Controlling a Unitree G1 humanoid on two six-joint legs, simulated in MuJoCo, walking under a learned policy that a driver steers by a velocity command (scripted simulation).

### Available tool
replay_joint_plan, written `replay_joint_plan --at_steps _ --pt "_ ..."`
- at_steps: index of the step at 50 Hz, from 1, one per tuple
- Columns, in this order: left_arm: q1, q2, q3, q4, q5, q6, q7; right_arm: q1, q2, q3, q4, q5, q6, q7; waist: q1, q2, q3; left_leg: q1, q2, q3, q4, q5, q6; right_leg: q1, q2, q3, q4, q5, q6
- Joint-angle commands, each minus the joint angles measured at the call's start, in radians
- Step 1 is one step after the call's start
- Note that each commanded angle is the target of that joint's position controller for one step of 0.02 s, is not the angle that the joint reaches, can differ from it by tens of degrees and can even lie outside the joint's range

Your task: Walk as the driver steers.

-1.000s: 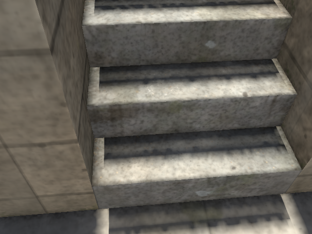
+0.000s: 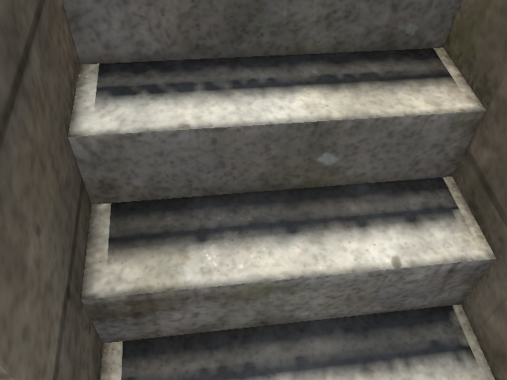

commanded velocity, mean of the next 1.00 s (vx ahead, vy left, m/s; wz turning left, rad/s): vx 0.47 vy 0.00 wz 0.00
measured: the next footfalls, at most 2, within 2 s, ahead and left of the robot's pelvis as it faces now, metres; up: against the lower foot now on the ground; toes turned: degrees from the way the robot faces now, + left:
right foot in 0.14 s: +0.15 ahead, -0.11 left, +0.00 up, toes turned -1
left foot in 0.62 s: +0.33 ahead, +0.08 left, +0.21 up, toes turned +13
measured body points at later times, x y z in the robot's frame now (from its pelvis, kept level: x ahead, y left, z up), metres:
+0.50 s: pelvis +0.18 -0.04 +0.00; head +0.22 -0.05 +0.44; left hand +0.04 +0.16 -0.13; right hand +0.38 -0.19 -0.11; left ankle +0.24 +0.07 -0.42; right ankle +0.11 -0.11 -0.75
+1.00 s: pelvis +0.38 -0.05 +0.20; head +0.38 -0.07 +0.65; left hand +0.51 +0.20 +0.11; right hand +0.55 -0.28 +0.08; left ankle +0.30 +0.07 -0.52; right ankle +0.44 -0.15 -0.45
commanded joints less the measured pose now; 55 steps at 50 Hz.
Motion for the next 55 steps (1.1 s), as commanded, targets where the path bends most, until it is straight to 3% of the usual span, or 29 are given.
replay_joint_plan --at_steps 1,4,7,8,9,10,13,15,17,18,25,28,30,31,32,33,34,36,38,43,44,45,48,50,51,52,53,54,55 --pt "0.112 0.038 0.003 0.006 -0.011 0.019 0.011 -0.033 -0.160 -0.038 -0.065 0.003 -0.005 -0.003 0.063 0.169 -0.049 -0.160 0.268 -0.115 -0.076 0.150 0.172 0.265 0.040 -0.061 -0.025 0.010 0.009" --pt "0.045 0.067 0.019 -0.029 -0.018 0.027 0.013 -0.063 -0.134 -0.028 -0.084 0.007 0.009 0.001 0.072 0.210 -0.039 -0.066 0.305 -0.175 0.032 0.324 0.156 0.280 0.084 -0.103 -0.131 -0.126 -0.048" --pt "0.316 0.089 0.063 0.034 0.006 0.015 0.000 -0.136 -0.125 -0.016 -0.113 0.027 0.019 -0.005 0.225 0.136 -0.126 -0.118 0.167 -0.059 0.542 0.660 0.065 0.608 0.113 -0.101 -0.523 0.081 -0.128" --pt "0.387 0.171 0.075 0.072 0.000 0.022 0.008 -0.137 -0.029 0.016 -0.154 -0.009 0.005 0.005 0.193 -0.138 -0.109 -0.485 0.065 -0.019 0.931 -0.120 0.000 0.833 -0.128 0.218 -0.555 0.533 -0.170" --pt "0.397 0.211 0.070 0.062 0.022 0.021 0.002 0.071 0.047 0.030 -0.096 -0.002 -0.017 0.010 0.088 -0.187 -0.178 -0.667 0.020 -0.134 1.297 -0.414 -0.009 0.880 -0.309 0.416 -0.415 0.988 -0.320" --pt "0.442 0.202 0.082 0.082 0.014 0.019 -0.003 0.137 -0.034 0.009 -0.061 0.031 -0.026 0.017 0.100 -0.114 -0.204 -0.784 0.011 -0.195 1.475 -0.407 -0.018 0.861 -0.354 0.483 -0.516 0.541 -0.444" --pt "0.281 -0.003 0.007 0.071 -0.003 0.033 -0.009 -0.084 -0.036 0.008 -0.112 0.030 0.017 0.002 0.062 0.012 0.071 -0.938 0.133 -0.135 1.559 -0.246 -0.057 0.537 -0.184 0.285 -0.641 -0.091 -0.298" --pt "0.282 -0.005 -0.001 0.099 0.008 0.035 -0.005 -0.065 0.027 0.026 -0.133 -0.009 0.041 0.017 0.014 0.010 0.069 -0.852 0.130 -0.065 1.590 -0.130 -0.079 0.355 -0.098 0.158 -0.624 0.067 -0.278" --pt "0.441 0.024 0.005 0.189 0.008 0.040 0.000 -0.095 0.126 0.054 -0.160 0.026 0.050 0.012 0.051 -0.044 0.058 -1.090 0.098 -0.057 2.023 -0.242 -0.076 0.469 -0.169 0.216 -0.625 0.114 -0.322" --pt "0.426 0.009 0.005 0.170 0.007 -0.011 -0.006 -0.282 0.158 0.052 -0.262 -0.058 0.091 -0.029 0.046 0.058 0.099 -1.112 0.085 -0.008 1.963 -0.234 -0.019 0.402 -0.154 0.179 -0.613 0.027 -0.269" --pt "0.540 -0.010 -0.012 0.247 -0.028 -0.032 0.023 -0.445 0.181 0.084 -0.440 -0.055 0.130 -0.054 0.048 0.029 0.075 -1.194 0.157 0.030 1.693 -0.210 0.028 0.523 -0.093 0.125 -0.708 -0.006 -0.197" --pt "0.562 0.021 0.000 0.240 -0.050 -0.002 0.066 -0.525 0.209 0.114 -0.478 -0.010 0.146 -0.046 0.096 -0.012 0.017 -0.880 0.139 0.094 1.234 -0.475 0.047 0.546 -0.108 0.071 -0.862 0.404 -0.238" --pt "0.556 0.064 0.002 0.208 -0.037 -0.004 0.061 -0.315 0.176 0.081 -0.345 0.023 0.149 -0.050 0.004 -0.071 -0.223 -0.366 -0.057 0.232 1.124 -0.638 0.066 0.555 -0.124 -0.037 -0.588 1.537 -0.260" --pt "0.516 0.114 0.026 0.206 -0.066 -0.026 0.039 -0.094 0.112 0.041 -0.282 0.000 0.138 -0.053 -0.120 -0.146 -0.364 -0.191 -0.046 0.137 1.044 -0.537 0.115 0.605 -0.175 -0.025 -0.331 1.850 -0.257" --pt "0.437 0.167 0.050 0.149 -0.111 -0.043 0.009 0.095 -0.021 -0.010 -0.219 -0.027 0.127 -0.075 -0.224 0.003 -0.477 0.026 0.160 -0.312 0.837 -0.688 0.202 0.391 -0.084 -0.051 0.008 1.683 -0.169" --pt "0.358 0.136 0.061 0.109 -0.094 -0.061 -0.036 0.214 -0.151 -0.052 -0.153 -0.046 0.151 -0.097 -0.268 0.294 -0.512 0.095 0.303 -0.831 0.296 -0.859 0.300 0.275 0.109 -0.020 0.394 0.891 -0.114" --pt "0.292 0.041 0.058 0.074 -0.008 -0.063 -0.059 0.084 -0.154 -0.053 -0.099 -0.014 0.155 -0.100 -0.151 0.475 -0.296 0.004 0.340 -1.006 0.086 -0.446 0.306 0.035 0.207 0.061 0.735 0.081 -0.095" --pt "0.190 -0.133 0.028 -0.039 0.019 -0.015 -0.044 -0.068 0.022 -0.019 -0.053 -0.046 0.113 -0.078 0.006 0.105 -0.041 -0.132 0.351 -0.614 0.350 -0.293 0.224 -0.303 0.165 0.147 1.098 -0.028 -0.126" --pt "0.255 -0.181 0.014 -0.074 0.049 0.040 0.008 -0.204 0.151 0.005 -0.005 -0.094 0.089 -0.067 0.163 0.108 0.030 -0.227 0.302 -0.342 0.395 -0.249 0.103 -0.435 0.203 0.168 1.367 -0.134 -0.123" --pt "0.203 -0.008 0.054 -0.136 0.003 0.127 0.038 -0.336 0.007 -0.016 -0.063 -0.054 0.005 -0.045 0.249 0.055 0.157 -0.561 0.282 0.022 0.172 -0.129 -0.004 -0.203 0.196 0.047 1.015 -0.041 -0.026" --pt "0.034 0.084 0.028 -0.211 -0.066 0.154 -0.064 -0.535 -0.109 -0.044 -0.147 -0.080 0.001 0.062 0.283 0.050 -0.107 -0.624 0.184 0.107 0.103 -0.096 0.049 -0.109 0.104 0.001 0.891 0.040 -0.165" --pt "0.102 0.113 0.051 -0.178 -0.067 0.167 -0.112 -0.675 -0.183 -0.078 -0.190 -0.051 -0.013 0.075 0.343 0.104 -0.068 -0.733 0.161 0.164 -0.007 0.090 0.039 0.135 0.096 -0.082 0.730 0.093 -0.158" --pt "0.333 0.059 0.016 -0.078 -0.005 0.197 -0.112 -0.509 -0.117 -0.053 -0.196 -0.073 -0.001 0.107 0.273 0.165 -0.165 -0.109 0.273 0.111 0.208 0.977 0.128 0.157 0.092 -0.039 0.164 0.126 -0.080" --pt "0.497 0.068 0.019 0.006 -0.017 0.188 -0.077 -0.333 -0.127 -0.075 -0.119 -0.087 0.025 0.158 0.270 0.072 -0.144 0.226 0.253 0.054 0.553 1.165 0.182 0.149 0.119 -0.052 -0.334 0.163 -0.053" --pt "0.618 -0.039 -0.004 0.075 0.004 0.189 -0.064 -0.226 -0.111 -0.086 -0.040 -0.081 0.054 0.178 0.288 0.057 -0.074 0.177 0.223 0.044 0.805 0.922 0.182 0.276 0.111 -0.062 -0.668 0.330 -0.058" --pt "0.566 -0.132 -0.032 0.154 0.051 0.181 -0.079 -0.152 0.025 -0.065 0.018 -0.060 0.089 0.213 0.172 -0.082 0.046 -0.157 0.111 0.026 1.105 0.200 0.193 0.331 0.081 0.030 -0.674 0.542 -0.132" --pt "0.562 -0.029 -0.006 0.151 0.070 0.168 -0.090 -0.111 0.096 -0.047 0.000 -0.033 0.117 0.237 0.090 -0.163 -0.018 -0.588 -0.046 -0.044 1.475 -0.078 0.143 0.553 -0.026 0.208 -0.374 1.283 -0.289" --pt "0.580 0.080 0.018 0.149 0.055 0.131 -0.089 -0.134 0.083 -0.050 -0.027 -0.021 0.109 0.213 0.070 -0.093 -0.171 -0.801 -0.146 -0.216 1.640 -0.141 0.081 0.732 -0.137 0.325 -0.329 1.348 -0.352" --pt "0.521 0.070 0.015 0.153 0.055 0.091 -0.095 -0.235 0.056 -0.049 -0.072 -0.002 0.079 0.177 0.080 -0.077 -0.168 -0.916 -0.129 -0.203 1.717 -0.141 0.036 0.695 -0.134 0.264 -0.324 1.172 -0.318"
